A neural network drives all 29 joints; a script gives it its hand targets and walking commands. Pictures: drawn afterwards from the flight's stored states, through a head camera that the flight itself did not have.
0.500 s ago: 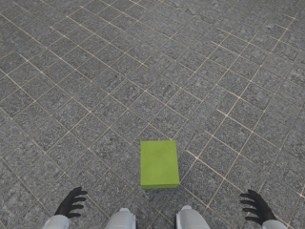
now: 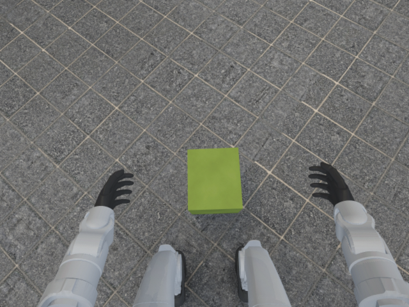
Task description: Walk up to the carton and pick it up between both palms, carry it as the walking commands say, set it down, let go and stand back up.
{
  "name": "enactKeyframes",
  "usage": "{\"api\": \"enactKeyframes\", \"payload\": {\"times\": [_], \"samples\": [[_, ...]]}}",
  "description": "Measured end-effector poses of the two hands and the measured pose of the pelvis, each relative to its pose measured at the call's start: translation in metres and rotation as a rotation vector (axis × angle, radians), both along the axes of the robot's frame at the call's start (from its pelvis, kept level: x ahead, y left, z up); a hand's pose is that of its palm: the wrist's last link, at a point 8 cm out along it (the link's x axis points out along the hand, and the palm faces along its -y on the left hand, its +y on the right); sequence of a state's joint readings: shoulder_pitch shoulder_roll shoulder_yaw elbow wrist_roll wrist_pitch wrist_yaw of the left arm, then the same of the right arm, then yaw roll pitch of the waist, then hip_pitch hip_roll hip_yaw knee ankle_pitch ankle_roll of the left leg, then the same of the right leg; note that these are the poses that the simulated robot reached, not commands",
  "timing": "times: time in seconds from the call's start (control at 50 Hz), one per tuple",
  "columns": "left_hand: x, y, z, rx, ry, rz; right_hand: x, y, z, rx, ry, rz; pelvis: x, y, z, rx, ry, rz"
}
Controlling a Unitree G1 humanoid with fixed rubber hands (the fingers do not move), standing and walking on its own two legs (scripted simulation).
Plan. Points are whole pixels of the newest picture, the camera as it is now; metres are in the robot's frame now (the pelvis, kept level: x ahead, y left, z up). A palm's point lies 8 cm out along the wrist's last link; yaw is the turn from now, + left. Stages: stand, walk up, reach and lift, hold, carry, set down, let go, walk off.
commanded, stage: reach and lift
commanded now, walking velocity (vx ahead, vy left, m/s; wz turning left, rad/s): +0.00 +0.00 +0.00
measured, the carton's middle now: (213, 182) +0.46 +0.00 -0.60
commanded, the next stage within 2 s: none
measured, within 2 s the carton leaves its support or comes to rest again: neither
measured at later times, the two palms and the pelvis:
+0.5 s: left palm (138, 157) +0.43 +0.18 -0.15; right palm (303, 144) +0.46 -0.21 -0.14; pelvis +0.00 +0.00 -0.02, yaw +1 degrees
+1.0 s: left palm (152, 165) +0.44 +0.17 -0.26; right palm (286, 158) +0.46 -0.21 -0.26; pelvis -0.03 +0.00 -0.10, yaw +3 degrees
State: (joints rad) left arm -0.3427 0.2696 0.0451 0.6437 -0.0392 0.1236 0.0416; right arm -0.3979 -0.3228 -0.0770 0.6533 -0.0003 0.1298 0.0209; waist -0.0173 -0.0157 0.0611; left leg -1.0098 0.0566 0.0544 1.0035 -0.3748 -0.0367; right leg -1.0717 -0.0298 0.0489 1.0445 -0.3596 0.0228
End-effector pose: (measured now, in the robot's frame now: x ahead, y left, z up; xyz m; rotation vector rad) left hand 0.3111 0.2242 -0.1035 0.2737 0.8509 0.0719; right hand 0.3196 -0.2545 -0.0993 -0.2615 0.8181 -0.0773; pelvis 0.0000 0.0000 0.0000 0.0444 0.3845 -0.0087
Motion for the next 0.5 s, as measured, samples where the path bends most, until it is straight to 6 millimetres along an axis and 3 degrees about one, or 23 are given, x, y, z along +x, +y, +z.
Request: {"api": "enactKeyframes", "payload": {"times": [0.2,0.34,0.5], "samples": [[0.067,-0.022,-0.008,-0.033,-0.08,0.027,0.059,0.015,-0.017,0.027,-0.031,0.02,-0.002,0.002,-0.009,0.0,0.095,0.005],[0.09,-0.034,-0.035,-0.068,-0.109,0.058,0.093,0.03,-0.041,0.054,-0.065,0.046,0.0,0.001,-0.017,0.003,0.198,0.009],[0.121,-0.044,-0.048,-0.091,-0.157,0.054,0.137,0.041,-0.046,0.08,-0.139,0.036,-0.003,0.001,-0.024,0.005,0.271,0.013]]}}
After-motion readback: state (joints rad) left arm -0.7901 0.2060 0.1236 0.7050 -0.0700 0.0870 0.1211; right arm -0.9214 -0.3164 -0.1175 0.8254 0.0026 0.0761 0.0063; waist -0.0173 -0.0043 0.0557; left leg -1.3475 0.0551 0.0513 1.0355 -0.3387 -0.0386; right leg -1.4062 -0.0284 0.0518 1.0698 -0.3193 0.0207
